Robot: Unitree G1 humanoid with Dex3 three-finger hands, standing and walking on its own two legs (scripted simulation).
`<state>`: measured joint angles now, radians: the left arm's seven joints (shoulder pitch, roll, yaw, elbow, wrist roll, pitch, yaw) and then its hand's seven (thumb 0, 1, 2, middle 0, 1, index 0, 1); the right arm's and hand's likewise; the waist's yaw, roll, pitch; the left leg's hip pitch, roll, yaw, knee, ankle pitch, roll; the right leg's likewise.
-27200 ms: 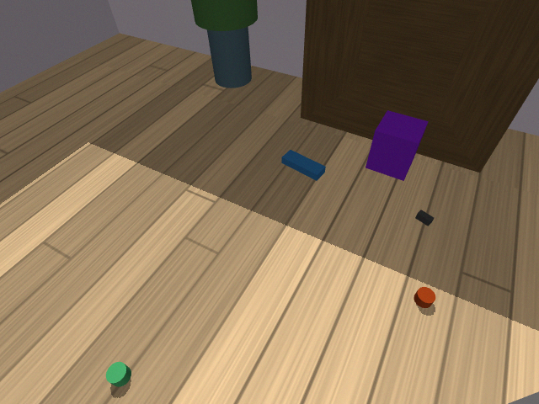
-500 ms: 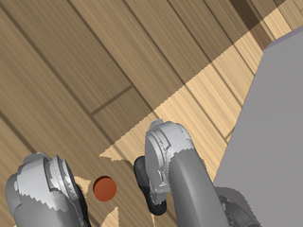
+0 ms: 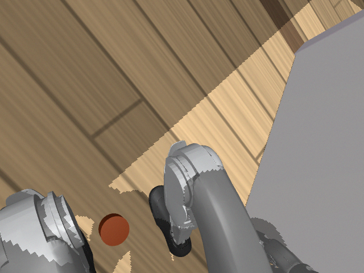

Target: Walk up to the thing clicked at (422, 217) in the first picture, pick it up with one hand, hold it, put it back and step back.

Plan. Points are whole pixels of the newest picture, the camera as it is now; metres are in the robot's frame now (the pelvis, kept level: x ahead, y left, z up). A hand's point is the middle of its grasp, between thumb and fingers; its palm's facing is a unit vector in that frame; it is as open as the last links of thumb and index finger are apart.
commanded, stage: rest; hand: left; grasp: from above
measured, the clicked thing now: out of the picture +0.46 +0.37 -0.27
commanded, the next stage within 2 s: open in 0.52 s
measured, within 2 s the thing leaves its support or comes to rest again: rests again in 0.18 s
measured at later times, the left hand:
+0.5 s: hand out of the picture +0.44 +0.35 -0.24, palm faces -0.43 -0.15 -0.89, open 6.2 cm
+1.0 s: hand out of the picture +0.44 +0.36 -0.24, palm faces -0.43 -0.15 -0.89, open 8.9 cm
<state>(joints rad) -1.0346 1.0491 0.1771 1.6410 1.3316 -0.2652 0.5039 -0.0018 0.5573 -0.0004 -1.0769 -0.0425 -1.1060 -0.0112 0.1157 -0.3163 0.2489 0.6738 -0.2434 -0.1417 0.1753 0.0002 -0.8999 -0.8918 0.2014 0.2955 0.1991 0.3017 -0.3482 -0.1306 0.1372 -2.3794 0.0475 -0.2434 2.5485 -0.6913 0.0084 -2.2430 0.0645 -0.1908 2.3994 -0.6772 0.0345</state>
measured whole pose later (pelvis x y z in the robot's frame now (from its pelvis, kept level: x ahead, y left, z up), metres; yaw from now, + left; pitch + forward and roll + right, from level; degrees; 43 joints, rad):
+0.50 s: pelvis +0.00 +0.00 +0.00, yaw -1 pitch +27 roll -14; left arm -1.04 1.07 0.15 1.68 1.32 -0.26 0.55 0.00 0.56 0.00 -1.07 -0.05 -1.09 -0.03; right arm 0.10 -0.32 0.30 0.66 -0.26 -0.19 0.20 0.00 -0.90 -0.89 0.20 0.30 0.20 0.30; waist -0.36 -0.15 0.16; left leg -2.37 0.05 -0.26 2.56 -0.70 0.01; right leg -2.23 0.07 -0.20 2.40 -0.67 0.04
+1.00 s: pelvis +0.00 +0.00 +0.00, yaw -1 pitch +26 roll -14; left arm -1.04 1.09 0.14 1.68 1.30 -0.26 0.55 0.00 0.25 0.34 -0.74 -0.33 -0.76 -0.32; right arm 0.10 -0.33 0.32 0.65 -0.25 -0.21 0.22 0.00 -0.90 -0.89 0.20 0.30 0.20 0.30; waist -0.36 -0.16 0.17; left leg -2.36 0.05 -0.27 2.56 -0.70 0.01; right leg -2.22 0.08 -0.21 2.39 -0.67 0.04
